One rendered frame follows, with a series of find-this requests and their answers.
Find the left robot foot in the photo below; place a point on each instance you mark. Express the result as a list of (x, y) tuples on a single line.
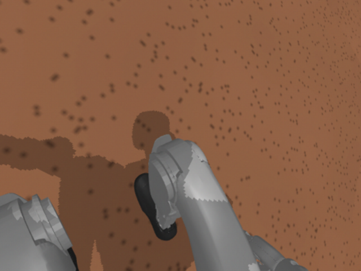
[(73, 257)]

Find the right robot hand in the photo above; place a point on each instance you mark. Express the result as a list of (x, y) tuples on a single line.
[(268, 256)]

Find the right robot arm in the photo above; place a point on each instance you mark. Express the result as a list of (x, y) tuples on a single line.
[(289, 265)]

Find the right robot foot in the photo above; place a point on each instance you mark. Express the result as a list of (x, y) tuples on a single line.
[(142, 192)]

